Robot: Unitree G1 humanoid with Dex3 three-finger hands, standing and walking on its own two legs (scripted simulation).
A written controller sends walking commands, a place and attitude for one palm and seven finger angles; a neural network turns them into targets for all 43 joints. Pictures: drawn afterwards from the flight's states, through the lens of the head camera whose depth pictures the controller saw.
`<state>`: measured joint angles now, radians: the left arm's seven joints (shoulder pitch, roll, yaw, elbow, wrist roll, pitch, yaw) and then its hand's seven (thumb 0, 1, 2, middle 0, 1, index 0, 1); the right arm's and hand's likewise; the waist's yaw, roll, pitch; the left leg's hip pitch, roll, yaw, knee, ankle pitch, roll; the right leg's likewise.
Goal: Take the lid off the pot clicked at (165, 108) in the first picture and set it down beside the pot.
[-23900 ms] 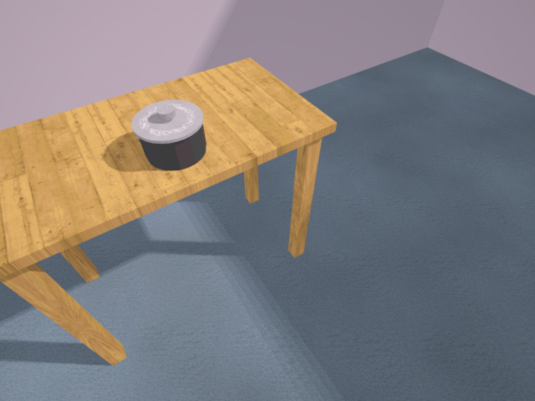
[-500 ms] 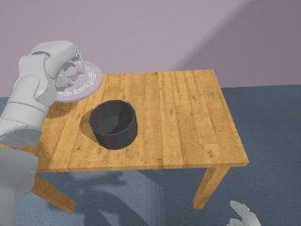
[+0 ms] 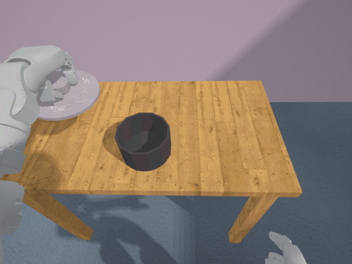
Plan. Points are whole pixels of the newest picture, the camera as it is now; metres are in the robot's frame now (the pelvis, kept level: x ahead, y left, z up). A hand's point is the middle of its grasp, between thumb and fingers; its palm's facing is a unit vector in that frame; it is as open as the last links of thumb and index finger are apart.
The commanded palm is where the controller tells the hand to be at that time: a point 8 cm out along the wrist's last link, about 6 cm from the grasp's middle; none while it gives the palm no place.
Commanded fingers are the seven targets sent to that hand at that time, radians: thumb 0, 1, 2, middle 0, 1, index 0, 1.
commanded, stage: move the lid sideways beside the pot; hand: left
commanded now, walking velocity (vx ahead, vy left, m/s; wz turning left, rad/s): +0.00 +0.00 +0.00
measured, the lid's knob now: (59, 85) +0.45 +0.29 +0.18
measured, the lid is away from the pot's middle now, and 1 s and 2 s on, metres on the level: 0.17 0.24 0.23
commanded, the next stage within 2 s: lower the lid onto the table in 0.82 s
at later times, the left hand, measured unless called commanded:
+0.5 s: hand (29, 84) +0.42 +0.33 +0.20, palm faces -0.27 -0.03 -0.96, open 7.2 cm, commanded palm +0.41 +0.33 +0.27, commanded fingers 0.00 0.71 0.93 -1.01 -1.07 -0.91 -1.00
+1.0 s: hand (16, 85) +0.42 +0.36 +0.20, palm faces -0.26 -0.03 -0.96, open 7.2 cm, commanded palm +0.41 +0.34 +0.27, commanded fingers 0.00 0.71 0.93 -1.01 -1.07 -0.91 -1.00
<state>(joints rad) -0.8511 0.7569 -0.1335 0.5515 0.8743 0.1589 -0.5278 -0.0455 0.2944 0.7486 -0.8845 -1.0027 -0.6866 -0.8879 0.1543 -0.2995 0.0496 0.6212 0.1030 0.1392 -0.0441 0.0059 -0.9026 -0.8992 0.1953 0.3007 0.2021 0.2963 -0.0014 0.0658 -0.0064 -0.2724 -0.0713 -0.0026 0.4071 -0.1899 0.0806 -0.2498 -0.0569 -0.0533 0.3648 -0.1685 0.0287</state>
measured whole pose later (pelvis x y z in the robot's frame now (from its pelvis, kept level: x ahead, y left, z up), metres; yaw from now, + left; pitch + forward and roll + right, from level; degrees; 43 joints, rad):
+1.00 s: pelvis +0.01 +0.02 +0.00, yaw +0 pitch +6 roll -2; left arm -0.89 0.88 -0.01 0.71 0.91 -0.01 -0.52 -0.05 0.30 0.75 -0.89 -1.00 -0.68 -0.88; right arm 0.19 -0.30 0.04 0.63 0.10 0.16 -0.05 0.00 -0.90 -0.90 0.20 0.30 0.20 0.30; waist -0.02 0.06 -0.01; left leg -0.31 -0.08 -0.01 0.41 -0.19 0.10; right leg -0.26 -0.06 -0.06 0.32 -0.15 0.02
